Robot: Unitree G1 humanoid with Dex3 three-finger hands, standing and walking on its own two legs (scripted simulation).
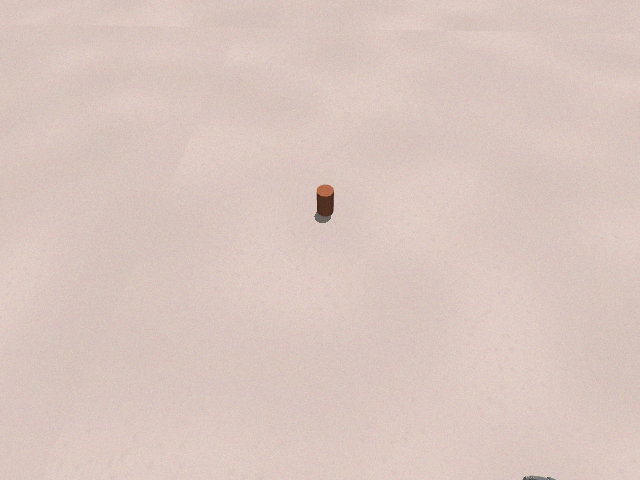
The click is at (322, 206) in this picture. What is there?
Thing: squat round
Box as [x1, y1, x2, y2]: [317, 185, 333, 216]
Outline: 329,185 321,185 317,188 317,211 319,214 325,216 329,215 333,210 333,189
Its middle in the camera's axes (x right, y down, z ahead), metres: +0.01 -0.18 +1.69
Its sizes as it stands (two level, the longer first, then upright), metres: 0.075 0.075 0.125
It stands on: the floor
